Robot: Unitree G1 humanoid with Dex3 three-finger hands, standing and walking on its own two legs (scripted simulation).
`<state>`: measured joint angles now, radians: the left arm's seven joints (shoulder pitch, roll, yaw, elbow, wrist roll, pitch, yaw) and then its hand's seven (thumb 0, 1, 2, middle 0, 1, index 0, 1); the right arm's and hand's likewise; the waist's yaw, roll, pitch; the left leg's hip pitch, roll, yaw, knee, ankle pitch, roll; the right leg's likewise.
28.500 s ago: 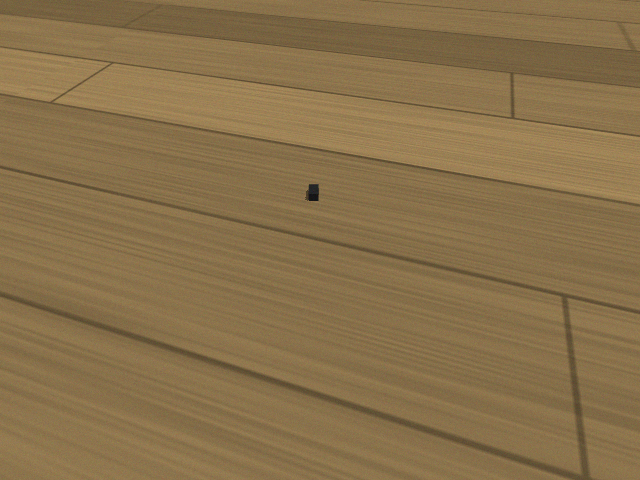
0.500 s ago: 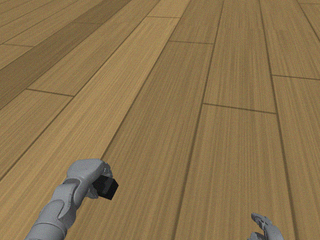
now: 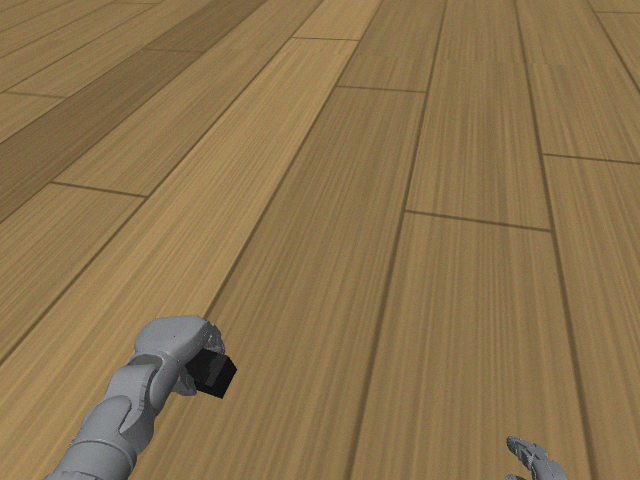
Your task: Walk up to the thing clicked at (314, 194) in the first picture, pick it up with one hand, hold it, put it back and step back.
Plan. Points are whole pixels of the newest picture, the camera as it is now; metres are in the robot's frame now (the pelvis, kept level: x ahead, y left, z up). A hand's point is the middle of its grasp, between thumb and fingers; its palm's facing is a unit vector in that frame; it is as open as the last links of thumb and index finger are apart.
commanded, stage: crouch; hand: left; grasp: from above
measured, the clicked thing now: (204, 370) +0.31 +0.20 -0.07
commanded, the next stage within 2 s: lower in 1.92 s
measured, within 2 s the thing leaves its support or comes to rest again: neither
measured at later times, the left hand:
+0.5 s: hand (203, 400) +0.31 +0.24 -0.18, palm faces -0.42 +0.06 -0.91, open 7.0 cm
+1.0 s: hand (235, 424) +0.35 +0.24 -0.43, palm faces -0.47 +0.02 -0.88, open 7.0 cm
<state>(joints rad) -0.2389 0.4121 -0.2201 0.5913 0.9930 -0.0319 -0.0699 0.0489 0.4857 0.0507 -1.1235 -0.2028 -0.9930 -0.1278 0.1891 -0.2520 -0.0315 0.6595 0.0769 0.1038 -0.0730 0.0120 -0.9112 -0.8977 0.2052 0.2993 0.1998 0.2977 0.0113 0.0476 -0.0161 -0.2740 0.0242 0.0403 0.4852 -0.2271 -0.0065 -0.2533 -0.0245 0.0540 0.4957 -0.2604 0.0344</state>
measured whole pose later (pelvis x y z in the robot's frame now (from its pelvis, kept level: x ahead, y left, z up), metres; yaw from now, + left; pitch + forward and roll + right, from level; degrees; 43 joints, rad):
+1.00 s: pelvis -0.08 +0.01 -0.28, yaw -1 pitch +36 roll -5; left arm -0.78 0.52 -0.03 1.27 1.22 -0.15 0.35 0.04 0.47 0.06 -1.15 -0.16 -1.02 -0.09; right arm 0.21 -0.23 -0.03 0.75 -0.07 -0.02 0.02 0.01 -0.90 -0.89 0.21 0.30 0.20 0.30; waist -0.17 0.05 -0.19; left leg -1.89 0.03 -0.07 1.85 -0.59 0.00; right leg -1.80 0.01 0.00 1.82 -0.65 0.06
